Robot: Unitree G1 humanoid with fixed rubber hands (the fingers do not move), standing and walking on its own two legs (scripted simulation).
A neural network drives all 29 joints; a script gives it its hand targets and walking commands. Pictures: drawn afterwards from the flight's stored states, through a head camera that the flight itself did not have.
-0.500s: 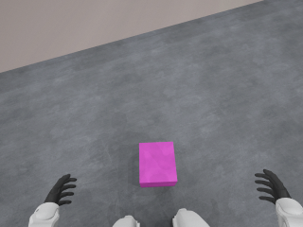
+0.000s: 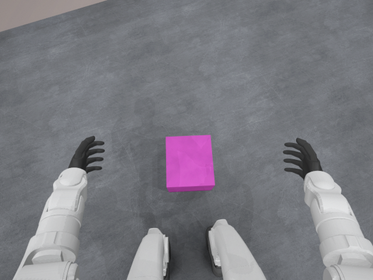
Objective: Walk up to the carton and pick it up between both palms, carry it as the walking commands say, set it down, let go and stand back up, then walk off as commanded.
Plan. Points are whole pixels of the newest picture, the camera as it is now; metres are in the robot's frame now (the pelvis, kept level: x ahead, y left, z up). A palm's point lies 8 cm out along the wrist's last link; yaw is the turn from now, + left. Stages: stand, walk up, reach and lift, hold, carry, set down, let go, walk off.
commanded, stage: reach and lift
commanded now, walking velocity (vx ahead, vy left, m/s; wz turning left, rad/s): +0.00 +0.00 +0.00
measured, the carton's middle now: (189, 164) +0.49 -0.03 -0.63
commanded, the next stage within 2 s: none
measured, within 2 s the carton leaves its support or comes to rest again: neither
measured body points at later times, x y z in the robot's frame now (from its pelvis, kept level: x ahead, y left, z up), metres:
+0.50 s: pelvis -0.02 -0.01 -0.04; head +0.27 -0.02 +0.31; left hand +0.49 +0.18 -0.14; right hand +0.46 -0.24 -0.14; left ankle +0.05 +0.12 -0.67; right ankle +0.07 -0.12 -0.67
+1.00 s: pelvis -0.01 +0.00 -0.09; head +0.31 +0.00 +0.23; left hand +0.52 +0.17 -0.22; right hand +0.49 -0.23 -0.21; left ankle +0.05 +0.12 -0.67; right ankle +0.07 -0.12 -0.67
